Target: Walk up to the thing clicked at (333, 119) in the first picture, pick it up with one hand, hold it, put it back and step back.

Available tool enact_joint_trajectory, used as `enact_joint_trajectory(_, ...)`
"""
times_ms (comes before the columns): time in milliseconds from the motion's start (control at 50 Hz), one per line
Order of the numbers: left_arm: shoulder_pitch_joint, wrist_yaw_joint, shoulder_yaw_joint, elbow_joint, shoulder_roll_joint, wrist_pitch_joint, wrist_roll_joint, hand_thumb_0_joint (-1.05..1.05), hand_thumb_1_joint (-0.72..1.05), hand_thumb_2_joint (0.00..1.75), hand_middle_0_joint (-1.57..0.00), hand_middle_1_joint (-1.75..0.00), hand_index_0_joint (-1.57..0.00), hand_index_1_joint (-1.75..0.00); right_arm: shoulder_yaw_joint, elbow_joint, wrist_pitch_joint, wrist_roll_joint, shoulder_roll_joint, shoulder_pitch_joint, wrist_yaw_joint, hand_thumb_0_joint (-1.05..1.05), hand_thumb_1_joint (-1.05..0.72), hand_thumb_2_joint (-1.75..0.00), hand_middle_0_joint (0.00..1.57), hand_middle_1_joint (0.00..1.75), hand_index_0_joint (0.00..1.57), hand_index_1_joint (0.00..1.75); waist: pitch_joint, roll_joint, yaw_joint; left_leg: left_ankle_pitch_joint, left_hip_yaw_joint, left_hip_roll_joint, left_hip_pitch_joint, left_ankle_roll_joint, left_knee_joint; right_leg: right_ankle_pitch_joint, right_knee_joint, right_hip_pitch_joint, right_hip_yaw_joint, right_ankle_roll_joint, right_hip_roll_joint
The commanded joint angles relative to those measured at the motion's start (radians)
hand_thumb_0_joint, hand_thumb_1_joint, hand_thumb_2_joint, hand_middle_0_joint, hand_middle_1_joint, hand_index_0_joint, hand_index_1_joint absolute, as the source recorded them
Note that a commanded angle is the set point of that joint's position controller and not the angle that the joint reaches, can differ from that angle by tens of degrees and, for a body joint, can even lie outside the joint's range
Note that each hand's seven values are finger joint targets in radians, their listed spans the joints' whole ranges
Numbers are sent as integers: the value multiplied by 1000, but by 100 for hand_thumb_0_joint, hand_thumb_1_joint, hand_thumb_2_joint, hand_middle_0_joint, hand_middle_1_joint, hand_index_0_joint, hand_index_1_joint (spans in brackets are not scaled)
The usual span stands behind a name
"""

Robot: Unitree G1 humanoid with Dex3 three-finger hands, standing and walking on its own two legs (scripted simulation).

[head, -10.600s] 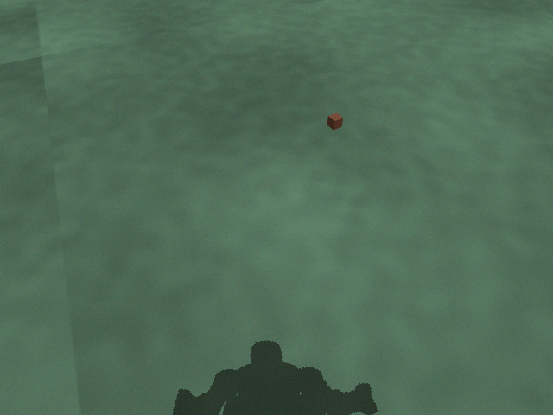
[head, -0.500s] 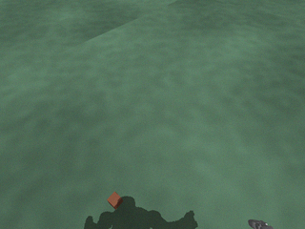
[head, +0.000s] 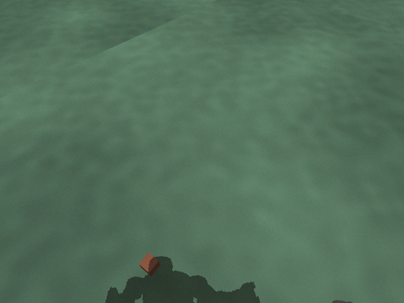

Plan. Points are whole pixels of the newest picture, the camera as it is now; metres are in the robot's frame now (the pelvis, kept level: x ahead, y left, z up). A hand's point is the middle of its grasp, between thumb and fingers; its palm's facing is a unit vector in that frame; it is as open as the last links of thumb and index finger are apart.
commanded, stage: walk up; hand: left
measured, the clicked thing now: (149, 264) +0.39 +0.25 -0.75
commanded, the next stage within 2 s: none
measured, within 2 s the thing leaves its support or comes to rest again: neither
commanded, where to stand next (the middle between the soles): +0.02 +0.00 m, yaw +2 degrees
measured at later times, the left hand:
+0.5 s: hand out of the picture +0.06 +0.26 -0.16, palm faces -0.02 -0.94 -0.35, open 7.4 cm
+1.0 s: hand out of the picture +0.15 +0.25 -0.17, palm faces +0.04 -0.93 -0.35, open 7.4 cm
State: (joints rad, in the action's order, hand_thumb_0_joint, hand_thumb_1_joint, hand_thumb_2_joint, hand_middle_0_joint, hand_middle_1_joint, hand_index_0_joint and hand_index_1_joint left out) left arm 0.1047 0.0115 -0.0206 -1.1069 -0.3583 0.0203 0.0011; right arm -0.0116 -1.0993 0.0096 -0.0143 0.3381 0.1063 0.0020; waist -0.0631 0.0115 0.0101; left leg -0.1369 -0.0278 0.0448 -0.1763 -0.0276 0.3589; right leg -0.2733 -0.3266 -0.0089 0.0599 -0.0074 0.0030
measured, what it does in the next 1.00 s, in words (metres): steps on the spot: left foot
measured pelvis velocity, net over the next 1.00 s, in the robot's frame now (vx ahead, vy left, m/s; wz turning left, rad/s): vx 0.07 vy -0.01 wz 0.04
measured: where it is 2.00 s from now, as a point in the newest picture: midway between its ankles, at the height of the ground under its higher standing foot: outside the picture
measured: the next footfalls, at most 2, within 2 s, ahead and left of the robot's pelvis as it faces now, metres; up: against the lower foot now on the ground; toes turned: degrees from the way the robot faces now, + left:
left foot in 0.88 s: +0.16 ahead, +0.11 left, +0.00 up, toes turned +1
right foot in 1.16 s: +0.11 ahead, -0.14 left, +0.00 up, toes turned +5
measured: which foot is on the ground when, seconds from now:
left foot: down 0.00-0.56, up 0.58-0.86, down 0.88-1.00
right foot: down 0.00-0.94, up 0.96-1.00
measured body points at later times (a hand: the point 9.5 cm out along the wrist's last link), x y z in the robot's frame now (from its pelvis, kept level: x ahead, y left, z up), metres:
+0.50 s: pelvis +0.00 -0.01 +0.00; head +0.00 -0.01 +0.45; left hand +0.06 +0.31 -0.13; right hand +0.07 -0.32 -0.13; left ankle +0.04 +0.14 -0.74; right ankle -0.05 -0.12 -0.73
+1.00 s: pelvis +0.07 -0.01 -0.01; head +0.12 +0.00 +0.43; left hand +0.15 +0.30 -0.14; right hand +0.16 -0.31 -0.14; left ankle +0.12 +0.11 -0.75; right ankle +0.01 -0.14 -0.71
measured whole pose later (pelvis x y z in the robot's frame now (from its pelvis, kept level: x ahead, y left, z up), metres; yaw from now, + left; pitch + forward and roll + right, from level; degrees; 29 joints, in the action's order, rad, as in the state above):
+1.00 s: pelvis +0.07 -0.01 -0.01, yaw +2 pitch -3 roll -1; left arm 0.14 -0.02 -0.03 -0.94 -0.36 0.01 -0.03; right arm -0.04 -0.95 -0.01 -0.02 0.34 0.14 -0.01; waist -0.17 0.00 0.00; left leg -0.20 0.03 0.00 -0.29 0.02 0.54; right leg -0.56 -0.79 -0.20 0.02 0.02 0.01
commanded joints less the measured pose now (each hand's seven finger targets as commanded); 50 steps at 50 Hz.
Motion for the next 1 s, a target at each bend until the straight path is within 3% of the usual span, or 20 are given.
enact_joint_trajectory(0,-32,-14,-44,54,-208,-27,2,0,90,90,-20,-30,-20,-30,-43,70,27,4,220,-56,10,0,-90,-90,20,30,20,30,85,-11,-6,171,78,87,133,57,-26,212,64,-107,43,33,-99)
enact_joint_trajectory(320,-22,-13,-42,41,-204,-29,7,0,90,90,-20,-30,-20,-30,-42,48,27,3,215,-66,7,0,-90,-90,20,30,20,30,72,-26,-5,101,95,84,121,50,-56,152,84,-123,41,31,-102)
enact_joint_trajectory(340,22,0,-65,78,-244,-38,19,0,90,90,-20,-30,-20,-30,-76,66,31,-5,271,41,-2,0,-90,-90,20,30,20,30,136,-24,12,-230,93,45,191,99,-15,-146,7,-149,17,67,-57)
enact_joint_trajectory(380,-1,10,-64,91,-211,-34,32,0,90,90,-20,-30,-20,-30,-100,47,28,-16,307,131,-6,0,-90,-90,20,30,20,30,43,-95,50,-554,242,131,222,151,-110,-337,-125,-384,-5,72,-23)
enact_joint_trajectory(420,44,17,-71,111,-208,-29,35,0,90,90,-20,-30,-20,-30,-123,88,32,-23,352,108,-8,0,-90,-90,20,30,20,30,-32,-184,37,-588,438,317,92,258,-256,-287,-424,-416,-36,45,-29)
enact_joint_trajectory(440,77,17,-75,120,-211,-32,33,0,90,90,-20,-30,-20,-30,-130,114,36,-29,367,78,-8,0,-90,-90,20,30,20,30,-62,-171,14,-514,441,338,68,287,-241,-290,-395,-420,5,52,-77)
enact_joint_trajectory(500,191,21,-82,111,-184,-64,29,0,90,90,-20,-30,-20,-30,-105,172,27,-20,291,-17,-20,0,-90,-90,20,30,20,30,-12,-124,-72,-303,194,178,-86,192,-69,-126,-44,-129,-29,69,-59)
enact_joint_trajectory(520,246,13,-89,93,-208,-70,38,0,90,90,-20,-30,-20,-30,-88,195,18,-7,227,-60,-23,0,-90,-90,20,30,20,30,-27,-19,-103,-219,80,74,-173,126,119,-97,110,-45,74,68,-86)
enact_joint_trajectory(540,269,3,-106,92,-272,-73,44,0,90,90,-20,-30,-20,-30,-64,218,12,5,153,-78,-20,0,-90,-90,20,30,20,30,-40,174,-114,-247,-13,-58,-312,53,340,-95,207,6,298,71,-201)
enact_joint_trajectory(580,143,-12,-115,154,-334,-68,53,0,90,90,-20,-30,-20,-30,-75,201,2,-2,198,11,-11,0,-90,-90,20,30,20,30,-58,67,-67,-365,142,-63,-288,31,449,-279,218,-145,409,191,-341)
enact_joint_trajectory(600,81,-14,-110,180,-309,-66,46,0,90,90,-20,-30,-20,-30,-81,183,4,3,219,73,-11,0,-90,-90,20,30,20,30,-84,71,-29,-361,143,-36,-267,29,482,-253,196,-176,359,227,-326)
enact_joint_trajectory(640,53,-20,-90,203,-243,-75,32,0,90,90,-20,-30,-20,-30,-81,160,-2,4,222,115,-14,0,-90,-90,20,30,20,30,-73,97,-4,-310,161,-27,-304,19,488,69,151,-63,205,196,-259)
enact_joint_trajectory(720,148,-35,-88,201,-250,-88,18,0,90,90,-20,-30,-20,-30,-65,184,-19,-11,206,98,-11,0,-90,-90,20,30,20,30,-16,87,-35,-242,144,-15,-264,27,406,637,10,17,82,176,-264)
enact_joint_trajectory(820,80,-44,-84,242,-261,-67,0,0,90,90,-20,-30,-20,-30,-75,184,-15,-12,207,131,-12,0,-90,-90,20,30,20,30,26,108,-5,-99,41,-16,-103,64,168,741,-173,-27,7,154,-237)
enact_joint_trajectory(840,69,-45,-79,243,-258,-61,-9,0,90,90,-20,-30,-20,-30,-81,177,-10,-13,211,141,-10,0,-90,-90,20,30,20,30,33,87,12,36,31,-29,-38,76,80,718,-231,-65,-20,123,-207)
enact_joint_trajectory(860,77,-46,-73,249,-243,-59,-19,0,90,90,-20,-30,-20,-30,-93,177,-3,-14,247,152,-5,0,-90,-90,20,30,20,30,72,12,17,351,83,-1,57,95,45,644,-314,-109,-48,72,-152)
enact_joint_trajectory(880,88,-46,-67,261,-211,-56,-32,0,90,90,-20,-30,-20,-30,-113,193,0,-14,314,154,1,0,-90,-90,20,30,20,30,141,-128,20,630,242,136,163,163,60,444,-459,-197,-105,18,-47)
enact_joint_trajectory(900,121,-50,-59,244,-176,-42,-49,0,90,90,-20,-30,-20,-30,-104,214,5,-10,314,121,6,0,-90,-90,20,30,20,30,163,-171,4,692,391,229,203,254,49,46,-523,-278,-59,6,42)
enact_joint_trajectory(920,142,-55,-65,220,-196,-27,-39,0,90,90,-20,-30,-20,-30,-100,215,8,2,307,95,9,0,-90,-90,20,30,20,30,160,-214,-2,651,430,296,120,332,56,-363,-575,-232,-14,21,22)
enact_joint_trajectory(980,103,-48,-62,204,-207,-24,-31,0,90,90,-20,-30,-20,-30,-83,236,-14,-1,260,9,10,0,-90,-90,20,30,20,30,108,-181,-13,450,261,191,17,251,52,-370,-541,-236,13,40,-4)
